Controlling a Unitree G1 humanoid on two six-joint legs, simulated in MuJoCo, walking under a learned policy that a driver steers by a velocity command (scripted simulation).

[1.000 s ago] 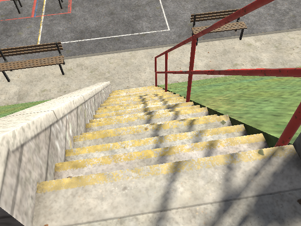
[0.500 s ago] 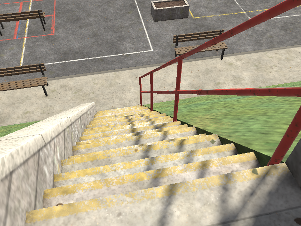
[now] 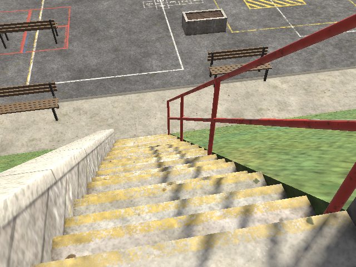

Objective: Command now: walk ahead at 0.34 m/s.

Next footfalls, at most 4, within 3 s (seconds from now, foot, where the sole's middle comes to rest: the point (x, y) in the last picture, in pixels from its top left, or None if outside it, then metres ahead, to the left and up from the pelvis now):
0.42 right None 0.35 -0.12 -0.76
0.88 left None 0.52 0.11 -0.76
1.20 right None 0.49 -0.15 -0.76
2.86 right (233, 230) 0.80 -0.24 -0.99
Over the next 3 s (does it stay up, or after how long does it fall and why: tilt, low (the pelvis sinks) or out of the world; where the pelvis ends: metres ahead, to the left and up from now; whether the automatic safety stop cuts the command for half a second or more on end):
stays up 0.76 -0.13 -0.24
